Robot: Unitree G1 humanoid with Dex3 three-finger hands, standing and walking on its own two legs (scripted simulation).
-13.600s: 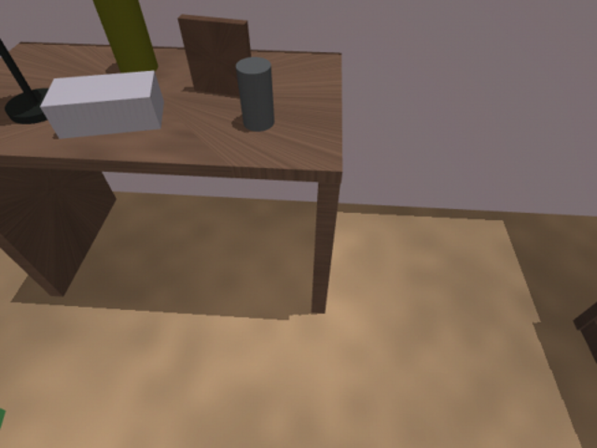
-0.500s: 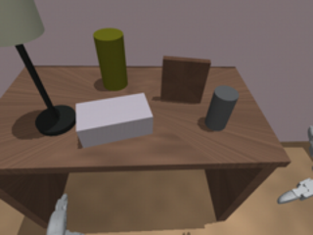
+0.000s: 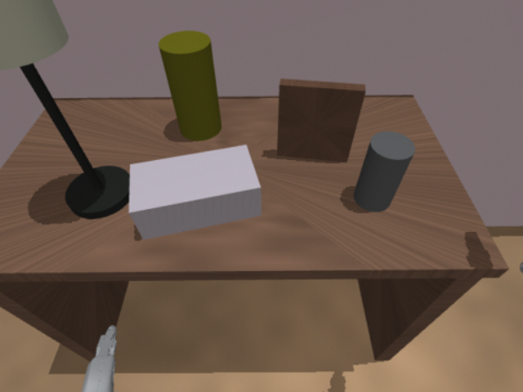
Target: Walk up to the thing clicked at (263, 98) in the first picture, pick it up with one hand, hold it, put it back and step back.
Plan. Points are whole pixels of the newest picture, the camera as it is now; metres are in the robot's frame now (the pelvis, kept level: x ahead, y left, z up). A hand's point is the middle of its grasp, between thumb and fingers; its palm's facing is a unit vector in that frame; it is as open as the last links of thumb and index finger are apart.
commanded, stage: go down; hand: right
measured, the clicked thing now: (381, 173) +0.51 -0.20 +0.02
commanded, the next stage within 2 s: none
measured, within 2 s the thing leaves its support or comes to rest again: neither
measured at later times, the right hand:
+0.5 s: hand out of the picture +0.37 -0.37 +0.14, palm faces +0.19 +0.98 +0.01, open 17.4 cm
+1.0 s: hand out of the picture +0.40 -0.39 +0.15, palm faces +0.21 +0.98 +0.01, open 17.5 cm
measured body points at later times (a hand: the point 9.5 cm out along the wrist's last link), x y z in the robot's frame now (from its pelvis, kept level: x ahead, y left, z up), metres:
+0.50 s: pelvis +0.00 +0.00 -0.01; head +0.04 -0.02 +0.44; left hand +0.15 +0.26 -0.09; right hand +0.36 -0.42 +0.14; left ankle +0.00 +0.14 -0.73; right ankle -0.01 -0.14 -0.73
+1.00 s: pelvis +0.00 -0.01 -0.02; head +0.05 -0.03 +0.43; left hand +0.14 +0.26 -0.09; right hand +0.38 -0.44 +0.15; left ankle +0.00 +0.14 -0.73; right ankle -0.01 -0.14 -0.73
